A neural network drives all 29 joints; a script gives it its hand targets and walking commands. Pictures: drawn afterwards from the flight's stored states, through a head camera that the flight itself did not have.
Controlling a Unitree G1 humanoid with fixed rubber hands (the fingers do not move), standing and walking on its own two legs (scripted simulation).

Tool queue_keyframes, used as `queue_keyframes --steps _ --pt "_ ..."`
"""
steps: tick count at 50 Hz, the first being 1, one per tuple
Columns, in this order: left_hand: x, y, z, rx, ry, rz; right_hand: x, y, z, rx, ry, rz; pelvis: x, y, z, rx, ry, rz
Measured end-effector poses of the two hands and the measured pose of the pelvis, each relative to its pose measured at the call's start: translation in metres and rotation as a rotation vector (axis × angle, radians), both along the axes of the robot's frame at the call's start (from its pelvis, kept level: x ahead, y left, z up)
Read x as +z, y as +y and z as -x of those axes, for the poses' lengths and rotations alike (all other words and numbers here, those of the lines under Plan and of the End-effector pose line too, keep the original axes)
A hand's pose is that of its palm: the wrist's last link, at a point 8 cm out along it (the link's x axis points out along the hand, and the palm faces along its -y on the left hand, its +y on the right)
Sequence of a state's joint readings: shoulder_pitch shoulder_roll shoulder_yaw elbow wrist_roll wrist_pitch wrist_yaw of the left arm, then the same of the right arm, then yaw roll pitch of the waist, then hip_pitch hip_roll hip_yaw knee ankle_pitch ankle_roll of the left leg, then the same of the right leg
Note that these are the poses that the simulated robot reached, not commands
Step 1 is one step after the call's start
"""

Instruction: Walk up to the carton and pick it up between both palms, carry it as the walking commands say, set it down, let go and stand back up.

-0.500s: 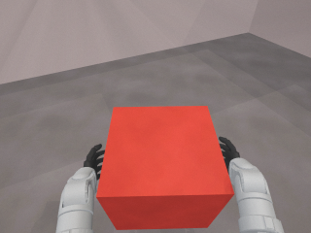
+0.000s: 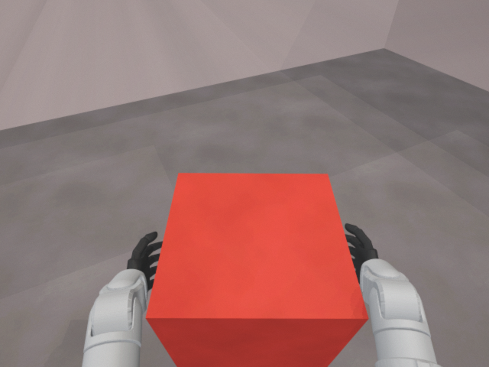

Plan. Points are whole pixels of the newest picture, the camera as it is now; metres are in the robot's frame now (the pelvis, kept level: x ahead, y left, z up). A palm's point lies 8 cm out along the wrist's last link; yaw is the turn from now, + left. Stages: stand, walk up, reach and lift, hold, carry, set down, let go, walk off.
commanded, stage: reach and lift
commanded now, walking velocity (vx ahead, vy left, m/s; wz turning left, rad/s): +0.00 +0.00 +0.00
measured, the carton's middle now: (252, 272) +0.31 -0.01 -0.03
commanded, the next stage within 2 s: hold in 0.26 s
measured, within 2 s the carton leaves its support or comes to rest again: neither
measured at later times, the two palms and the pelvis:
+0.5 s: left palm (140, 285) +0.26 +0.18 +0.03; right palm (370, 274) +0.27 -0.20 +0.03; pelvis +0.00 -0.01 +0.00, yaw +0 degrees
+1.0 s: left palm (135, 285) +0.26 +0.19 +0.03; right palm (366, 275) +0.26 -0.19 +0.03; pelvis +0.00 +0.00 +0.00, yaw +0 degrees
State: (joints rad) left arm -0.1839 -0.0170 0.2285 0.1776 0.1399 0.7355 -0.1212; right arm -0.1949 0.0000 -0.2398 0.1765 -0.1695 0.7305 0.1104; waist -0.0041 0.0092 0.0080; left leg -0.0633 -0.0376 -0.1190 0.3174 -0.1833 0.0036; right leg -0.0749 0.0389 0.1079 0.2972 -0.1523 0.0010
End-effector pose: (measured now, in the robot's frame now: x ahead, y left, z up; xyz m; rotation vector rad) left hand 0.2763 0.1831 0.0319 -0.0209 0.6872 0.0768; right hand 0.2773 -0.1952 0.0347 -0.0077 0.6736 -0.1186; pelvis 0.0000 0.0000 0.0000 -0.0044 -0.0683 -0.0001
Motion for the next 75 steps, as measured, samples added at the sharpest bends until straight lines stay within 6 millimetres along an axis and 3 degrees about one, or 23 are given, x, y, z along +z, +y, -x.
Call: queue_keyframes --steps 11,21,50,75 --pt "-0.004 -0.002 0.007 -0.003 0.006 -0.004 -0.004 -0.002 0.008 -0.002 0.006 0.0 0.001 -0.001 -0.009 -0.005 0.0 0.0" --pt "-0.003 -0.004 0.014 -0.001 -0.002 -0.011 -0.003 -0.004 0.012 0.005 -0.002 0.002 0.001 -0.004 -0.005 0.001 -0.001 -0.001" --pt "-0.003 0.003 0.013 -0.006 -0.001 -0.007 -0.003 0.004 0.013 -0.001 -0.001 0.005 0.0 0.002 0.001 0.004 -0.009 -0.002" --pt "-0.001 -0.005 0.014 -0.003 -0.002 -0.017 -0.004 -0.005 0.014 0.004 -0.002 0.002 0.001 -0.006 -0.002 0.002 -0.011 -0.003"
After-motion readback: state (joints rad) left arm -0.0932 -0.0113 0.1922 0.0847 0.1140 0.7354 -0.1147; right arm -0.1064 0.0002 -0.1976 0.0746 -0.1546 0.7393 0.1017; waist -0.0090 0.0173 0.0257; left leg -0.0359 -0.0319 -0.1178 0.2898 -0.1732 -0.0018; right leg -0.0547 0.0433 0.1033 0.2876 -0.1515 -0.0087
